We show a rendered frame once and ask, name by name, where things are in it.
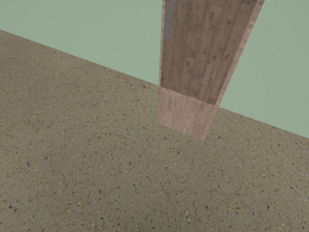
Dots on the handle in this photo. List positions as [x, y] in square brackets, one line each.
[168, 13]

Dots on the cupboard door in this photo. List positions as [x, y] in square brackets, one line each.
[201, 50]

